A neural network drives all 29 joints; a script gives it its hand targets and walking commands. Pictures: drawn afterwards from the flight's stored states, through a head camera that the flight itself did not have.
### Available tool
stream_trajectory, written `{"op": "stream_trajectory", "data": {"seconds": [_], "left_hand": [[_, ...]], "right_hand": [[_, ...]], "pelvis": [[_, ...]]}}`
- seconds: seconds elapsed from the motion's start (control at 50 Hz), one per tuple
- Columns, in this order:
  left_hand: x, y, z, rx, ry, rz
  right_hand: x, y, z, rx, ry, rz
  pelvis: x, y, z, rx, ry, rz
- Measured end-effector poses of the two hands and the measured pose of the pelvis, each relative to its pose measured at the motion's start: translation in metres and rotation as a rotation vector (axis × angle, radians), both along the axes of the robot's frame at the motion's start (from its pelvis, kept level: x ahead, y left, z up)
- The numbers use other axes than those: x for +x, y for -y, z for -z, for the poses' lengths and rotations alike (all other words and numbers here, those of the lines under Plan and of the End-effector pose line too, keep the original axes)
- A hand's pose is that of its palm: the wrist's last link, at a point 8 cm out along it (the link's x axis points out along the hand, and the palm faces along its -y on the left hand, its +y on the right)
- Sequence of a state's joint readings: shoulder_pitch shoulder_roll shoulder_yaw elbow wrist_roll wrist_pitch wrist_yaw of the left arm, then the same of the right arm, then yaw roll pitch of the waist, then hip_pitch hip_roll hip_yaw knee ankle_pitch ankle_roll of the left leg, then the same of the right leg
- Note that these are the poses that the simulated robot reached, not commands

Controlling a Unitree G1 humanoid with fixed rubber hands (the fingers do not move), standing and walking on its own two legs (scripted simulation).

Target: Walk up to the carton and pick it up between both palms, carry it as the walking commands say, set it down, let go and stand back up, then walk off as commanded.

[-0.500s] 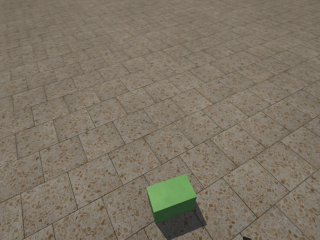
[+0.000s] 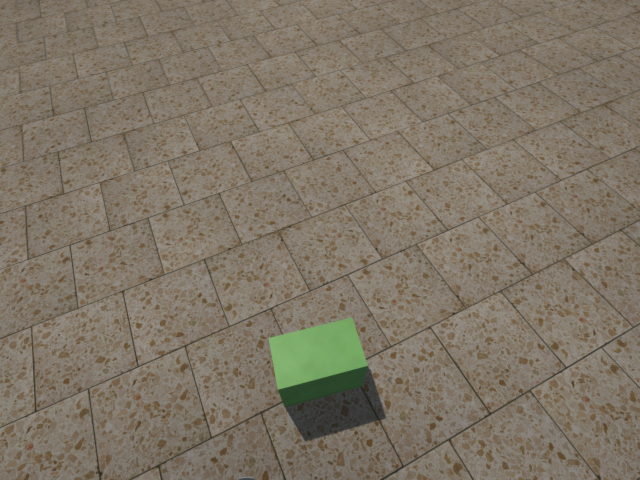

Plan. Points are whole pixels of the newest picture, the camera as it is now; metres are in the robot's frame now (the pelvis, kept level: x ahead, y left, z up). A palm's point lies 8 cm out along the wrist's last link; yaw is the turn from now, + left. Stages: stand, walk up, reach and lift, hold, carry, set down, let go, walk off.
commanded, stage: walk up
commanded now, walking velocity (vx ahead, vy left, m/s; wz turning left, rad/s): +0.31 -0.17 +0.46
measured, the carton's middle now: (317, 363) +0.48 +0.03 -0.67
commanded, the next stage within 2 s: none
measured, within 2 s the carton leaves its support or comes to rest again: neither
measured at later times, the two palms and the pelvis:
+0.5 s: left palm (187, 462) +0.18 +0.19 -0.15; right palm (501, 361) +0.31 -0.27 -0.15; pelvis +0.18 -0.05 -0.03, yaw +8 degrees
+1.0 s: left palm (231, 346) +0.33 +0.15 -0.13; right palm (504, 262) +0.50 -0.33 -0.15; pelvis +0.36 -0.11 -0.02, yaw +16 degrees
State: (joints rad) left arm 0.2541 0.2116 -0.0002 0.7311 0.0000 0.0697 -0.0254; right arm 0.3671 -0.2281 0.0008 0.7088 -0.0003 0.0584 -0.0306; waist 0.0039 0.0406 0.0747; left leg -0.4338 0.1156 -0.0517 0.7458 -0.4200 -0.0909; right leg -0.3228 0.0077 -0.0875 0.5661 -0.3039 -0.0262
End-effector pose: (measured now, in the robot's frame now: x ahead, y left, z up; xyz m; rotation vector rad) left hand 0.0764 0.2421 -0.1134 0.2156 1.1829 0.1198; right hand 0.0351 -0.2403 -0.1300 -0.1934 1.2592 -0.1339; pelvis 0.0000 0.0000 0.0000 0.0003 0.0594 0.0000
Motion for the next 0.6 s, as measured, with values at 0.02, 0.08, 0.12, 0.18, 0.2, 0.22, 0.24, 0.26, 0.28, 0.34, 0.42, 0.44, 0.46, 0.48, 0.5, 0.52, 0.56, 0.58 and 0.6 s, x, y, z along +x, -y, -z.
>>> {"op": "stream_trajectory", "data": {"seconds": [0.02, 0.08, 0.12, 0.18, 0.2, 0.22, 0.24, 0.26, 0.28, 0.34, 0.42, 0.44, 0.46, 0.48, 0.5, 0.52, 0.56, 0.58, 0.6], "left_hand": [[-0.001, 0.006, -0.004, 0.000, 0.004, -0.022], [-0.003, 0.021, -0.013, 0.006, 0.007, -0.064], [-0.001, 0.029, -0.016, 0.013, 0.015, -0.090], [0.005, 0.039, -0.016, 0.018, 0.032, -0.127], [0.007, 0.041, -0.016, 0.019, 0.036, -0.137], [0.010, 0.044, -0.014, 0.020, 0.036, -0.147], [0.012, 0.047, -0.012, 0.020, 0.035, -0.156], [0.015, 0.049, -0.010, 0.019, 0.032, -0.163], [0.019, 0.051, -0.007, 0.018, 0.028, -0.169], [0.033, 0.056, 0.001, 0.012, 0.015, -0.181], [0.063, 0.057, 0.014, 0.011, 0.005, -0.191], [0.071, 0.056, 0.018, 0.014, 0.002, -0.194], [0.080, 0.055, 0.023, 0.017, -0.001, -0.196], [0.090, 0.052, 0.028, 0.019, -0.002, -0.195], [0.101, 0.050, 0.032, 0.023, -0.001, -0.191], [0.114, 0.049, 0.033, 0.027, 0.006, -0.185], [0.144, 0.048, 0.029, 0.038, 0.035, -0.168], [0.160, 0.049, 0.027, 0.042, 0.051, -0.156], [0.176, 0.051, 0.024, 0.045, 0.071, -0.147]], "right_hand": [[0.006, 0.005, 0.000, 0.006, -0.008, -0.015], [0.037, 0.016, -0.003, 0.024, 0.019, -0.050], [0.060, 0.022, -0.004, 0.038, 0.046, -0.077], [0.095, 0.029, -0.003, 0.052, 0.085, -0.114], [0.107, 0.031, -0.003, 0.055, 0.098, -0.124], [0.120, 0.032, -0.002, 0.058, 0.113, -0.133], [0.132, 0.033, -0.002, 0.060, 0.129, -0.140], [0.145, 0.034, -0.002, 0.062, 0.144, -0.147], [0.158, 0.035, -0.002, 0.062, 0.158, -0.153], [0.195, 0.037, 0.000, 0.059, 0.193, -0.166], [0.241, 0.035, 0.005, 0.051, 0.217, -0.179], [0.252, 0.035, 0.008, 0.049, 0.219, -0.182], [0.261, 0.034, 0.012, 0.046, 0.219, -0.183], [0.270, 0.033, 0.017, 0.044, 0.219, -0.184], [0.277, 0.033, 0.019, 0.042, 0.215, -0.184], [0.284, 0.035, 0.020, 0.041, 0.215, -0.183], [0.292, 0.039, 0.021, 0.040, 0.212, -0.173], [0.294, 0.043, 0.021, 0.035, 0.208, -0.163], [0.297, 0.048, 0.020, 0.032, 0.200, -0.158]], "pelvis": [[0.004, 0.006, -0.002, 0.006, -0.007, -0.019], [0.020, 0.021, -0.008, 0.019, -0.020, -0.053], [0.031, 0.030, -0.009, 0.025, -0.021, -0.076], [0.051, 0.041, -0.007, 0.027, -0.014, -0.109], [0.057, 0.044, -0.006, 0.027, -0.011, -0.117], [0.064, 0.047, -0.005, 0.026, -0.007, -0.124], [0.071, 0.049, -0.003, 0.025, -0.003, -0.129], [0.079, 0.051, -0.001, 0.023, 0.000, -0.132], [0.086, 0.053, 0.001, 0.020, 0.003, -0.135], [0.109, 0.057, 0.007, 0.011, 0.010, -0.138], [0.143, 0.056, 0.017, 0.002, 0.007, -0.143], [0.152, 0.056, 0.020, 0.004, 0.003, -0.144], [0.161, 0.054, 0.024, 0.007, 0.004, -0.144], [0.171, 0.053, 0.030, 0.013, 0.012, -0.144], [0.180, 0.053, 0.033, 0.033, 0.026, -0.145], [0.188, 0.053, 0.034, 0.051, 0.037, -0.146], [0.203, 0.056, 0.033, 0.057, 0.052, -0.141], [0.209, 0.059, 0.032, 0.057, 0.058, -0.134], [0.216, 0.063, 0.031, 0.057, 0.062, -0.130]]}}
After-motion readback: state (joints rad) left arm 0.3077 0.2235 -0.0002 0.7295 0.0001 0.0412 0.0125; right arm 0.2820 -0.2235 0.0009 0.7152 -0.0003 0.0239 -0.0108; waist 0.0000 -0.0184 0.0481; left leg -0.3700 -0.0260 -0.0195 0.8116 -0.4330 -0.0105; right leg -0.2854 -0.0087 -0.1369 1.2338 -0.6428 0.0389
